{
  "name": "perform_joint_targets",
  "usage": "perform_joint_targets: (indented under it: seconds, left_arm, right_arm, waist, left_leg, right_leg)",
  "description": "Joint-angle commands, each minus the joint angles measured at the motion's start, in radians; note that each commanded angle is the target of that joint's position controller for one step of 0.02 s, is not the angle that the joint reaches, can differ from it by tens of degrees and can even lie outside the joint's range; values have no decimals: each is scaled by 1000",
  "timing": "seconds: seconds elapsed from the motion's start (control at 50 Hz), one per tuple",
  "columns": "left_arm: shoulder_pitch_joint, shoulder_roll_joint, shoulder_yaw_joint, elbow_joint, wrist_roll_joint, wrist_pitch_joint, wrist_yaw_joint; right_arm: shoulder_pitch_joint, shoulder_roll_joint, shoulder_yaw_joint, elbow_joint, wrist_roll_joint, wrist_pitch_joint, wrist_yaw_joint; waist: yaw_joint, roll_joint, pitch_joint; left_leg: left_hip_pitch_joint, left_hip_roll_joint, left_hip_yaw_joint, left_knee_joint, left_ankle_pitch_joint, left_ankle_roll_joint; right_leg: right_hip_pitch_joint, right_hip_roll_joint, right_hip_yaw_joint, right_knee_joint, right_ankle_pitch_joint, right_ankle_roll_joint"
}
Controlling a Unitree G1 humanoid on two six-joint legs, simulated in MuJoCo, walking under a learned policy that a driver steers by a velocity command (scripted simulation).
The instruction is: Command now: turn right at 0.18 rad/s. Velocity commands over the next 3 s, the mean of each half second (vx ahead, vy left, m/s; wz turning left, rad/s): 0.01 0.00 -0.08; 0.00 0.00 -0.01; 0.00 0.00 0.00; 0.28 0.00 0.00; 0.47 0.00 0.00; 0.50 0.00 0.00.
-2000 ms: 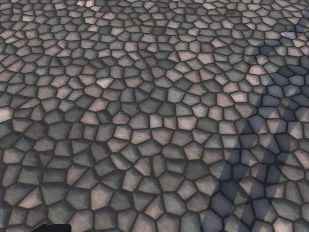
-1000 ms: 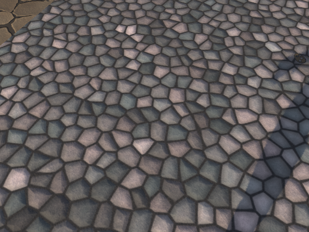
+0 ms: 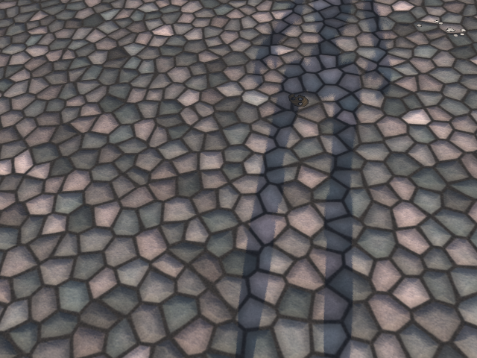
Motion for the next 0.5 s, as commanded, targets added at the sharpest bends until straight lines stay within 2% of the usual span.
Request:
perform_joint_targets:
  seconds: [0.02,0.06,0.08,0.12,0.16,0.18,0.2,0.22,0.24,0.26,0.28,0.3,0.36,0.5]
  left_arm:
    - [-85,112,23,-58,-5,-34,7]
    - [-80,109,24,-46,-8,-31,7]
    - [-61,117,27,-36,-8,-27,6]
    - [-45,127,29,-17,-8,-20,5]
    - [-65,111,21,0,-20,-17,4]
    - [-49,102,18,14,-25,-20,3]
    - [-21,88,13,24,-13,-29,1]
    - [23,99,19,31,0,-40,-8]
    - [-4,81,13,34,4,-40,-6]
    - [-59,123,23,39,-1,-36,-4]
    - [-86,103,23,32,-7,-31,1]
    - [-86,89,20,37,-7,-22,6]
    - [-62,80,23,60,-7,-13,13]
    - [-38,76,30,130,-11,-18,19]
  right_arm:
    - [9,-69,-20,-38,-1,-7,-4]
    - [-9,-32,-2,-38,7,-10,0]
    - [-32,-26,4,-43,7,-11,2]
    - [-36,-38,6,-43,13,-10,4]
    - [4,-34,10,-22,11,-13,7]
    - [21,-42,13,-12,-1,-17,9]
    - [35,-84,8,-10,-14,-19,6]
    - [30,-150,-7,-3,-9,-18,2]
    - [2,-109,-4,15,3,-19,7]
    - [-5,-61,10,4,-3,-23,13]
    - [-8,-57,13,17,-12,-28,11]
    - [-10,-57,15,22,-11,-36,11]
    - [6,-46,21,49,-6,-48,5]
    - [12,-43,28,98,-4,-45,-7]
  waist:
    - [-25,-175,-93]
    - [-8,-176,-106]
    - [11,-180,-107]
    - [25,-185,-111]
    - [-6,-171,-99]
    - [-16,-146,-95]
    - [2,-91,-112]
    - [54,20,-104]
    - [42,85,-94]
    - [1,15,-57]
    - [5,16,-52]
    - [4,25,-35]
    - [5,9,-33]
    - [0,-40,-14]
  left_leg:
    - [-1,17,-53,68,51,-24]
    - [53,19,-41,-82,65,-26]
    - [76,15,-35,-141,52,-26]
    - [122,8,-28,-243,46,-23]
    - [220,-1,-17,-454,197,-5]
    - [301,8,-35,-553,354,11]
    - [383,67,-100,-543,523,33]
    - [400,99,-102,-476,569,68]
    - [294,78,-95,-479,361,96]
    - [251,53,-84,-508,286,88]
    - [243,50,-83,-513,277,72]
    - [236,44,-78,-517,288,63]
    - [232,38,-71,-513,278,56]
    - [239,26,-67,-517,243,61]
  right_leg:
    - [80,-210,172,-166,476,-176]
    - [116,-189,147,-139,492,-170]
    - [132,-197,162,-131,492,-180]
    - [148,-217,204,-123,472,-199]
    - [123,-198,210,-110,405,-174]
    - [90,-178,207,-113,334,-135]
    - [49,-140,188,-98,233,-86]
    - [9,-75,132,-93,130,-52]
    - [73,-34,72,-101,93,-16]
    - [74,-37,77,-78,70,-13]
    - [72,-39,74,-72,77,-21]
    - [70,-40,79,-72,96,-21]
    - [83,-38,76,-74,117,-16]
    - [78,-35,69,-87,116,0]
Next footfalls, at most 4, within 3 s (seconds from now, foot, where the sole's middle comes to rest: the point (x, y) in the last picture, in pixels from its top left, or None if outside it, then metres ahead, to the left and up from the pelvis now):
0.20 left None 0.03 0.15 -0.78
2.24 right None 0.44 -0.09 -0.78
2.78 left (209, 285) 0.71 0.17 -0.78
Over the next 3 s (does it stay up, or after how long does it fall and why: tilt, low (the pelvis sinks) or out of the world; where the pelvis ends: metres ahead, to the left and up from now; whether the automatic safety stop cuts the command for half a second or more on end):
stays up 0.66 0.09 0.01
